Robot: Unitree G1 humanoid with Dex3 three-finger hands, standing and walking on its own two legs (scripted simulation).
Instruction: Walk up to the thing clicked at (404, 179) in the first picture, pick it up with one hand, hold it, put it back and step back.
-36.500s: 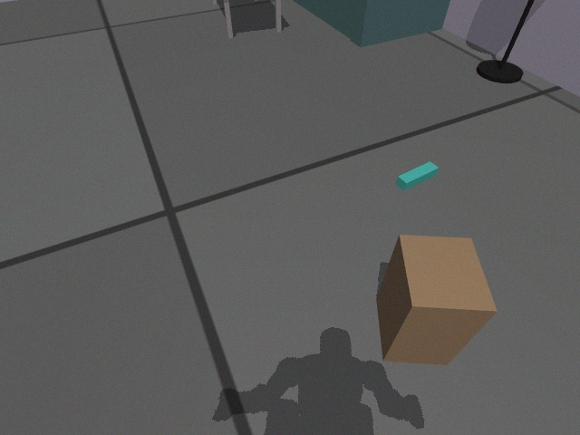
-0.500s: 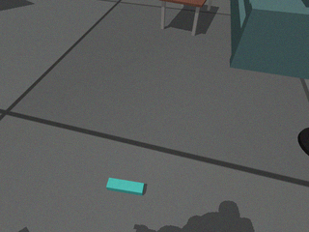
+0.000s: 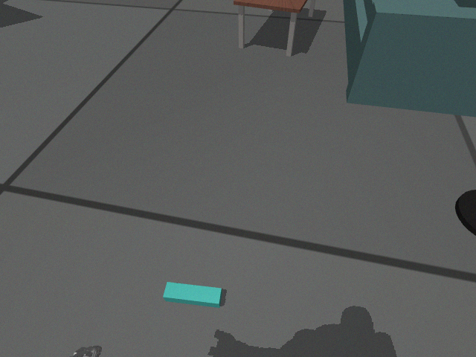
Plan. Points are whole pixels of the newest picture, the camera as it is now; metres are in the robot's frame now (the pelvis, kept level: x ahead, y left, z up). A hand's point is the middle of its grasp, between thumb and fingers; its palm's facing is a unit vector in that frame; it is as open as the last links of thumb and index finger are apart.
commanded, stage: walk up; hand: left
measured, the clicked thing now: (193, 294) +0.45 +0.23 -0.75
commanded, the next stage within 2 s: none
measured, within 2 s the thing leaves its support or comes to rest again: neither
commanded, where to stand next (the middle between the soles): +0.06 +0.01 m, yaw -2 degrees
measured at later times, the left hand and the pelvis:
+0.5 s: hand out of the picture +0.09 +0.27 -0.15, palm faces -0.05 -0.91 -0.41, open 7.4 cm; pelvis +0.04 +0.00 -0.01, yaw -1 degrees
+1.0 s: hand (103, 356) +0.15 +0.29 -0.19, palm faces -0.12 -0.92 -0.37, open 7.3 cm; pelvis +0.03 +0.02 -0.03, yaw -6 degrees
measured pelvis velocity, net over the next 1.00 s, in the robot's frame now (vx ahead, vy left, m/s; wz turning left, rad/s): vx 0.03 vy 0.02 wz -0.10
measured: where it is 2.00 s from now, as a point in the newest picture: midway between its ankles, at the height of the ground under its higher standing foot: outside the picture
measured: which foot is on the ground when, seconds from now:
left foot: down 0.00-0.48, up 0.50-0.74, down 0.76-1.00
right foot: down 0.00-0.76, up 0.78-1.00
